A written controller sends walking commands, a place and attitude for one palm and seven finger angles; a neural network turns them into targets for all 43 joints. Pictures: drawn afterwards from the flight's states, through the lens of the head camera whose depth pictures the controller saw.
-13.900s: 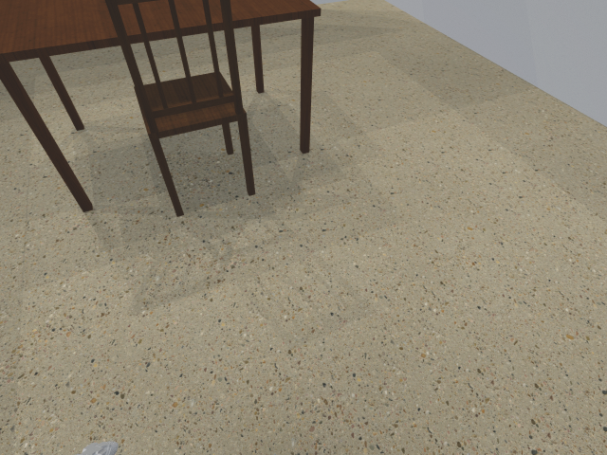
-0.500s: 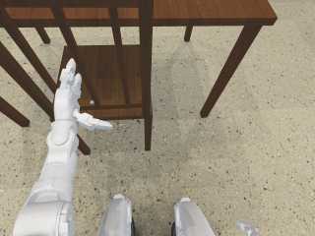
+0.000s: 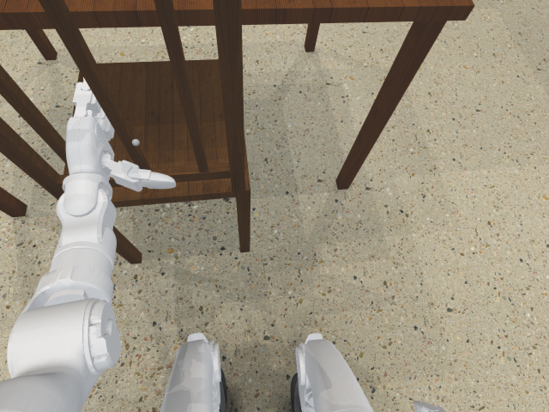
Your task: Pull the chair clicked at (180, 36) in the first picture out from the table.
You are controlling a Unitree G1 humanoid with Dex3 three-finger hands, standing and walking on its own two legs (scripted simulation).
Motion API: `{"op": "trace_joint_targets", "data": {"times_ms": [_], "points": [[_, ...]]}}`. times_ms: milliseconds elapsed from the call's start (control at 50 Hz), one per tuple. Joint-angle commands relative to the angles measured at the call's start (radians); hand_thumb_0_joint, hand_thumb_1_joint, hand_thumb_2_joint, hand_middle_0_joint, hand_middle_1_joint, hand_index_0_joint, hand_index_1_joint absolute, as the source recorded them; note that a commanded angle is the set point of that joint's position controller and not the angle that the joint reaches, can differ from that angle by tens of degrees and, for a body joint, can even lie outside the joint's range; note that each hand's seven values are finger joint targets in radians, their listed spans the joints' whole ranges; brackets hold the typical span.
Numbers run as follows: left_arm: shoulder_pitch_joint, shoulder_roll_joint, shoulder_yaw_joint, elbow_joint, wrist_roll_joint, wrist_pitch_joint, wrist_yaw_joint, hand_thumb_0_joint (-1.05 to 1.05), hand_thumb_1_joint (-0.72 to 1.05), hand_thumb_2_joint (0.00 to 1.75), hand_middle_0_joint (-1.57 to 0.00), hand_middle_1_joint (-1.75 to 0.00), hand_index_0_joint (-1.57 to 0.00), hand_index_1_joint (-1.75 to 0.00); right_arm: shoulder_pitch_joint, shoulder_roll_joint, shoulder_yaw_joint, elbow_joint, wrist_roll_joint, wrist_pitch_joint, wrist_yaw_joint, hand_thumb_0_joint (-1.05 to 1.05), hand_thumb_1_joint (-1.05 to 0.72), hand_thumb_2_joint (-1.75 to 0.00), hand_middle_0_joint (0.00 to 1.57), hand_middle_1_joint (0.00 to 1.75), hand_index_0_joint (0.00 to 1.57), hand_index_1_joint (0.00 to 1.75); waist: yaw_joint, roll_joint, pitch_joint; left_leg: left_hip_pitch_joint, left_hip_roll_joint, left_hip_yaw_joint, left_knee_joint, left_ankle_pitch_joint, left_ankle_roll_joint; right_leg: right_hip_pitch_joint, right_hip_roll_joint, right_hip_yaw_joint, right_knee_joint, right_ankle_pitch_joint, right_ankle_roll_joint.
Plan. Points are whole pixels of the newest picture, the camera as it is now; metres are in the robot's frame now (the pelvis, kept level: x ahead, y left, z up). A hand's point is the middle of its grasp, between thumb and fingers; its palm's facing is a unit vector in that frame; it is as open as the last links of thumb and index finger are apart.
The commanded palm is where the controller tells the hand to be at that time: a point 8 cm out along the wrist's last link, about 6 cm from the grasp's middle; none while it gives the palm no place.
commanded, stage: push the fingers through the gap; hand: left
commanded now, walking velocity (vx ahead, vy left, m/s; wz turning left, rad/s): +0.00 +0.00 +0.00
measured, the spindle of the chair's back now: (111, 109) +0.53 +0.20 +0.06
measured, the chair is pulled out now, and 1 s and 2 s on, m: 0.00 0.00 0.04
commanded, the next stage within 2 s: hook a spindle and tug to test in 0.44 s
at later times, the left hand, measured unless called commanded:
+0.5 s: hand (136, 138) +0.50 +0.17 +0.03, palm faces +0.07 -1.00 -0.05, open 16.9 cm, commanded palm +0.48 +0.21 +0.04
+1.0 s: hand (140, 135) +0.50 +0.17 +0.03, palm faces +0.07 -1.00 -0.05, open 14.0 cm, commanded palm +0.47 +0.20 +0.04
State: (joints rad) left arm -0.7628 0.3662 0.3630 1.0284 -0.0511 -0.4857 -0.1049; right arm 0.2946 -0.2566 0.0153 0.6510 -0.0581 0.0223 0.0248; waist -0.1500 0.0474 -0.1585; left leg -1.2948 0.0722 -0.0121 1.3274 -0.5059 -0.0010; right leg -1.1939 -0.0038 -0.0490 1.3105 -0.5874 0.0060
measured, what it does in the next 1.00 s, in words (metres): stands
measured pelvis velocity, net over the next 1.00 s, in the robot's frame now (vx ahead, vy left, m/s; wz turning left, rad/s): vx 0.01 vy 0.01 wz -0.01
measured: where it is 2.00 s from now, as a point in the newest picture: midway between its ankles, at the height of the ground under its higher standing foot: outside the picture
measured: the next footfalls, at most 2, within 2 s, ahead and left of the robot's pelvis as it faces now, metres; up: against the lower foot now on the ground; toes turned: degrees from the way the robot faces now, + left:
none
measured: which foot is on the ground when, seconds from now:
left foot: down 0.00-1.00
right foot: down 0.00-1.00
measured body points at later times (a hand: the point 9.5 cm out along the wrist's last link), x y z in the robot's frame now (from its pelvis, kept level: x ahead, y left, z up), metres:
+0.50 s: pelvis +0.00 +0.00 +0.00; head +0.16 +0.02 +0.42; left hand +0.49 +0.22 +0.04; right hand +0.05 -0.26 -0.12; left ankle +0.05 +0.12 -0.61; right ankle +0.01 -0.13 -0.61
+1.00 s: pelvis +0.01 +0.01 +0.00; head +0.16 +0.02 +0.42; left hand +0.49 +0.22 +0.04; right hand +0.04 -0.25 -0.12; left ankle +0.05 +0.12 -0.61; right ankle +0.01 -0.13 -0.61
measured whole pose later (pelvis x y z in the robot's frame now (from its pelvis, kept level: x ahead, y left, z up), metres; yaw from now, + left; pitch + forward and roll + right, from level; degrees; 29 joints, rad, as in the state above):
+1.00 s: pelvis +0.01 +0.01 +0.00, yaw +0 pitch +28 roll -4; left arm -0.78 0.36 0.35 1.03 -0.03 -0.49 -0.07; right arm 0.30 -0.24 0.02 0.64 -0.07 0.07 0.04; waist -0.16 0.05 -0.16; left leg -1.30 0.07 -0.01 1.32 -0.51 0.01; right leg -1.19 0.00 -0.05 1.29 -0.59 0.02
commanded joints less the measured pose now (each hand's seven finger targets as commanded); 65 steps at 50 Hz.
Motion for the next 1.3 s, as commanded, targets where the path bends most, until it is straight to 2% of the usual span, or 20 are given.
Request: {"op": "trace_joint_targets", "data": {"times_ms": [0,20,100,160,200,260,280,380,480,520,600,660,820,880,960,1020,1060,1100,1160,1280], "points": [[-0.453,0.208,0.015,-0.185,0.001,-0.073,0.000,0.00,-0.50,0.30,-0.06,-0.08,-0.06,-0.08,0.143,-0.165,-0.055,-0.054,0.001,-0.010,-0.008,0.00,-0.90,-0.90,0.20,0.30,0.20,0.30,-0.038,0.074,-0.504,0.460,-0.041,-0.030,-0.109,0.306,0.027,0.135,0.036,0.016,-0.188,0.314,-0.026],[-0.448,0.231,0.032,-0.172,0.007,-0.072,0.002,0.00,-0.50,0.30,-0.06,-0.08,-0.06,-0.08,0.149,-0.168,-0.055,-0.051,0.000,-0.007,-0.007,0.00,-0.90,-0.90,0.20,0.30,0.20,0.30,-0.030,0.078,-0.516,0.460,-0.041,-0.031,-0.106,0.310,0.026,0.137,0.037,0.016,-0.183,0.314,-0.028],[-0.406,0.192,0.012,-0.203,0.004,-0.068,0.002,0.00,-0.50,0.30,-0.06,-0.08,-0.06,-0.08,0.153,-0.165,-0.061,-0.064,-0.001,0.005,0.004,0.00,-0.90,-0.90,0.20,0.30,0.20,0.30,-0.020,0.111,-0.566,0.531,-0.038,-0.037,-0.112,0.384,0.020,0.134,0.037,0.007,-0.176,0.360,-0.031],[-0.373,0.218,0.036,-0.180,0.004,-0.051,0.010,0.00,-0.50,0.30,-0.06,-0.08,-0.06,-0.08,0.154,-0.166,-0.059,-0.068,0.001,0.019,0.006,0.00,-0.90,-0.90,0.20,0.30,0.20,0.30,-0.019,0.048,-0.526,0.459,-0.041,-0.026,-0.114,0.350,0.025,0.177,0.040,0.015,-0.186,0.367,-0.026],[-0.364,0.227,0.052,-0.197,0.004,-0.052,0.015,0.00,-0.50,0.30,-0.06,-0.08,-0.06,-0.08,0.153,-0.164,-0.057,-0.076,0.001,0.021,0.007,0.00,-0.90,-0.90,0.20,0.30,0.20,0.30,-0.009,0.060,-0.529,0.455,-0.043,-0.023,-0.116,0.347,0.025,0.186,0.040,0.015,-0.185,0.368,-0.026],[-0.377,0.227,0.040,-0.247,0.007,-0.070,0.017,0.00,-0.50,0.30,-0.06,-0.08,-0.06,-0.08,0.145,-0.161,-0.058,-0.079,0.002,0.020,0.007,0.00,-0.90,-0.90,0.20,0.30,0.20,0.30,-0.010,0.076,-0.539,0.471,-0.044,-0.021,-0.121,0.341,0.024,0.196,0.040,0.020,-0.190,0.365,-0.027],[-0.401,0.206,0.022,-0.255,0.007,-0.074,0.019,0.00,-0.50,0.30,-0.06,-0.08,-0.06,-0.08,0.145,-0.160,-0.058,-0.076,0.002,0.017,0.006,0.00,-0.90,-0.90,0.20,0.30,0.20,0.30,-0.026,0.076,-0.538,0.493,-0.041,-0.028,-0.120,0.350,0.025,0.169,0.041,0.014,-0.185,0.363,-0.026],[-0.442,0.180,-0.009,-0.217,0.009,-0.077,0.019,0.00,-0.50,0.30,-0.06,-0.08,-0.06,-0.08,0.147,-0.162,-0.056,-0.061,0.002,0.015,0.002,0.00,-0.90,-0.90,0.20,0.30,0.20,0.30,-0.042,0.091,-0.489,0.497,-0.039,-0.036,-0.128,0.310,0.022,0.123,0.040,0.008,-0.195,0.307,-0.028],[-0.474,0.198,0.003,-0.177,0.013,-0.079,0.021,0.00,-0.50,0.30,-0.06,-0.08,-0.06,-0.08,0.148,-0.168,-0.054,-0.053,-0.002,0.014,-0.001,0.00,-0.90,-0.90,0.20,0.30,0.20,0.30,-0.046,0.092,-0.495,0.496,-0.039,-0.044,-0.123,0.301,0.023,0.101,0.039,0.005,-0.192,0.286,-0.030],[-0.440,0.225,0.033,-0.158,0.015,-0.077,0.022,0.00,-0.50,0.30,-0.06,-0.08,-0.06,-0.08,0.150,-0.171,-0.055,-0.056,-0.003,0.018,0.000,0.00,-0.90,-0.90,0.20,0.30,0.20,0.30,-0.034,0.085,-0.522,0.495,-0.039,-0.041,-0.118,0.317,0.022,0.116,0.040,0.004,-0.187,0.302,-0.030],[-0.419,0.185,0.001,-0.182,0.016,-0.076,0.018,0.00,-0.50,0.30,-0.13,-0.30,-0.13,-0.30,0.148,-0.163,-0.055,-0.068,-0.003,0.025,0.008,0.00,-0.90,-0.90,0.20,0.30,0.20,0.30,-0.027,0.127,-0.548,0.537,-0.038,-0.044,-0.119,0.375,0.017,0.114,0.040,0.000,-0.178,0.341,-0.032],[-0.411,0.199,0.014,-0.178,0.013,-0.065,0.021,0.00,-0.50,0.30,-0.18,-0.46,-0.18,-0.46,0.147,-0.166,-0.056,-0.069,-0.001,0.033,0.009,0.00,-0.90,-0.90,0.20,0.30,0.20,0.30,-0.030,0.080,-0.530,0.500,-0.038,-0.040,-0.120,0.349,0.020,0.138,0.041,0.004,-0.186,0.337,-0.029],[-0.421,0.196,0.010,-0.196,0.018,-0.076,0.037,0.00,-0.50,0.30,-0.32,-0.90,-0.32,-0.90,0.150,-0.164,-0.057,-0.063,-0.003,0.034,0.007,0.00,-0.90,-0.90,0.20,0.30,0.20,0.30,-0.033,0.094,-0.519,0.520,-0.036,-0.045,-0.127,0.349,0.016,0.123,0.042,0.000,-0.187,0.326,-0.030],[-0.444,0.194,0.006,-0.211,0.016,-0.080,0.039,0.00,-0.33,0.37,-0.38,-1.07,-0.38,-1.07,0.152,-0.164,-0.056,-0.062,-0.004,0.031,0.006,0.00,-0.90,-0.90,0.20,0.30,0.20,0.30,-0.041,0.091,-0.525,0.523,-0.036,-0.045,-0.126,0.352,0.019,0.126,0.042,0.001,-0.186,0.332,-0.030],[-0.403,0.167,-0.008,-0.237,0.014,-0.079,0.043,0.00,-0.11,0.47,-0.45,-1.29,-0.45,-1.29,0.150,-0.159,-0.058,-0.067,-0.004,0.034,0.012,0.00,-0.90,-0.90,0.20,0.30,0.20,0.30,-0.025,0.119,-0.556,0.555,-0.037,-0.043,-0.129,0.394,0.013,0.142,0.042,-0.001,-0.186,0.362,-0.032],[-0.377,0.144,-0.015,-0.225,0.006,-0.073,0.047,0.00,0.06,0.54,-0.50,-1.45,-0.50,-1.45,0.151,-0.159,-0.062,-0.065,-0.003,0.035,0.013,0.00,-0.90,-0.90,0.20,0.30,0.20,0.30,-0.031,0.076,-0.533,0.539,-0.038,-0.042,-0.133,0.381,0.016,0.148,0.043,-0.002,-0.195,0.362,-0.029],[-0.368,0.149,-0.015,-0.219,0.010,-0.072,0.049,0.00,0.17,0.59,-0.50,-1.45,-0.50,-1.45,0.145,-0.157,-0.059,-0.069,0.000,0.035,0.013,0.00,-0.90,-0.90,0.20,0.30,0.20,0.30,-0.027,0.066,-0.515,0.509,-0.041,-0.034,-0.136,0.350,0.019,0.162,0.043,0.004,-0.200,0.351,-0.029],[-0.415,0.118,-0.052,-0.229,0.017,-0.082,0.050,0.00,0.28,0.64,-0.50,-1.45,-0.50,-1.45,0.144,-0.154,-0.058,-0.063,-0.002,0.032,0.013,0.00,-0.90,-0.90,0.20,0.30,0.20,0.30,-0.041,0.104,-0.499,0.540,-0.037,-0.044,-0.141,0.351,0.015,0.119,0.042,-0.003,-0.197,0.330,-0.031],[-0.381,0.140,-0.029,-0.215,0.016,-0.086,0.052,0.00,0.45,0.71,-0.50,-1.45,-0.50,-1.45,0.147,-0.159,-0.062,-0.063,-0.003,0.032,0.013,0.00,-0.90,-0.90,0.20,0.30,0.20,0.30,-0.032,0.071,-0.512,0.530,-0.039,-0.041,-0.139,0.345,0.016,0.141,0.043,0.001,-0.201,0.333,-0.032],[-0.402,0.132,-0.041,-0.245,0.012,-0.102,0.041,0.00,0.79,0.85,-0.50,-1.45,-0.50,-1.45,0.144,-0.154,-0.061,-0.067,-0.003,0.030,0.012,0.00,-0.90,-0.90,0.20,0.30,0.20,0.30,-0.029,0.101,-0.540,0.549,-0.041,-0.040,-0.134,0.385,0.017,0.151,0.042,0.005,-0.189,0.368,-0.032]]}}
